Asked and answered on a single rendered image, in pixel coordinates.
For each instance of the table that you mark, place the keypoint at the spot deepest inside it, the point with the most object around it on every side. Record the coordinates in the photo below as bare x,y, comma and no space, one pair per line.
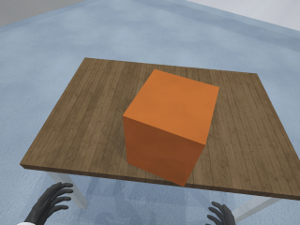
247,150

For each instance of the right robot hand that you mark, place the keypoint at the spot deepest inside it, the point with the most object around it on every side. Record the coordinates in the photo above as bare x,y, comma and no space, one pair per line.
226,217

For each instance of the left robot hand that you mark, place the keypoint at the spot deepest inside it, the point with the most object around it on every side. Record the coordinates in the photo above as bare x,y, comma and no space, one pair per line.
46,204

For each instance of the carton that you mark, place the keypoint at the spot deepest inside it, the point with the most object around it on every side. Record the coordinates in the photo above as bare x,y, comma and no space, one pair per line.
167,124

